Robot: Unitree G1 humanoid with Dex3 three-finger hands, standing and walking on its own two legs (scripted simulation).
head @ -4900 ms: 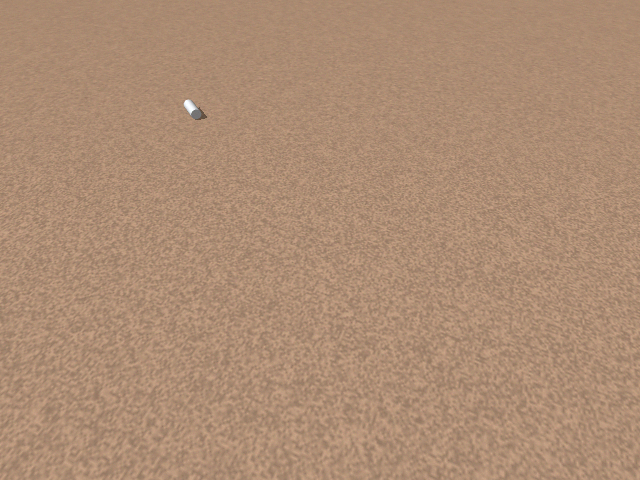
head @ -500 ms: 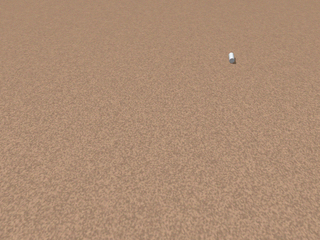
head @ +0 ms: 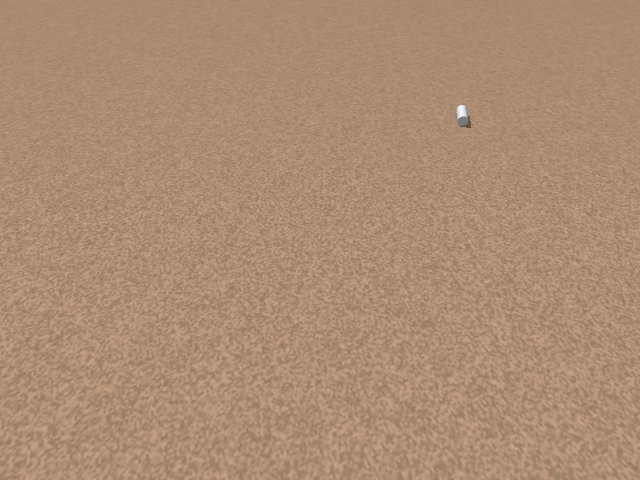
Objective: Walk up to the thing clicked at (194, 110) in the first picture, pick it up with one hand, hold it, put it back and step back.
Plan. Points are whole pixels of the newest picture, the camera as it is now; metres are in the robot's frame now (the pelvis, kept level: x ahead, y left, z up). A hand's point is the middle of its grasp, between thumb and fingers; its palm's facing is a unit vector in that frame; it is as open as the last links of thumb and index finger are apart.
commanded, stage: stand
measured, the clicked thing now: (462, 115) +2.19 -0.88 -0.75
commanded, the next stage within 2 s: walk up in 0.62 s
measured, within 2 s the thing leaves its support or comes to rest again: neither
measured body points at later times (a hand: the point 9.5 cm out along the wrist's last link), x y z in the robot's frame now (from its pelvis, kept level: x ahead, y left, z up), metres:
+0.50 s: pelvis +0.01 +0.00 +0.00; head +0.02 +0.00 +0.45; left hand +0.08 +0.30 -0.13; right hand +0.07 -0.30 -0.13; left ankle +0.01 +0.15 -0.75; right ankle +0.00 -0.12 -0.75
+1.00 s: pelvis +0.00 +0.01 -0.01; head +0.04 +0.01 +0.43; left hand +0.13 +0.32 -0.14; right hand +0.05 -0.32 -0.13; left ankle +0.01 +0.15 -0.75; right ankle -0.03 -0.11 -0.72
